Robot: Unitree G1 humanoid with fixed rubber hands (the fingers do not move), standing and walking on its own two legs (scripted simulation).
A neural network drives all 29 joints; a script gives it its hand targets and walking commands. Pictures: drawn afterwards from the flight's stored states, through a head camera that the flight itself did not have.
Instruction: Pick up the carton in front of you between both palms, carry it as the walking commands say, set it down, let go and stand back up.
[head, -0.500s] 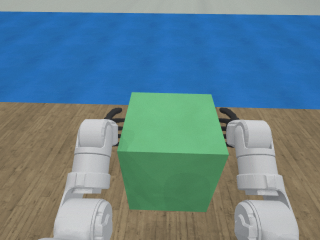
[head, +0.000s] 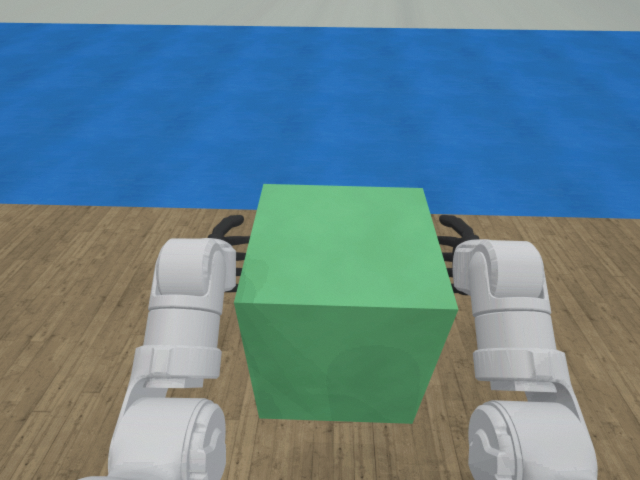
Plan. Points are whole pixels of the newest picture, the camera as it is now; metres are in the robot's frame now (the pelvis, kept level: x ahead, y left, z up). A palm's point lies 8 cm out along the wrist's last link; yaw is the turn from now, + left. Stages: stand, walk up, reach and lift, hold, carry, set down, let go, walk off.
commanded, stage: carry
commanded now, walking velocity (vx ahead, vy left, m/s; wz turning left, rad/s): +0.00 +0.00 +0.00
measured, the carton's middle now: (339, 305) +0.34 +0.00 +0.06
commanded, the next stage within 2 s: none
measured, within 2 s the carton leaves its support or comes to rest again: neither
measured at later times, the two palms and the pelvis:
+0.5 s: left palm (218, 263) +0.35 +0.15 +0.13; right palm (464, 264) +0.35 -0.15 +0.14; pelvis +0.00 +0.00 +0.00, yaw +0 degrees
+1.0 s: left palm (219, 263) +0.35 +0.15 +0.13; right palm (465, 264) +0.35 -0.15 +0.14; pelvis +0.00 +0.00 +0.00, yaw +0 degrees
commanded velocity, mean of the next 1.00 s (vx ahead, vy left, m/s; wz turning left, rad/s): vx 0.00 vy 0.00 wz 0.00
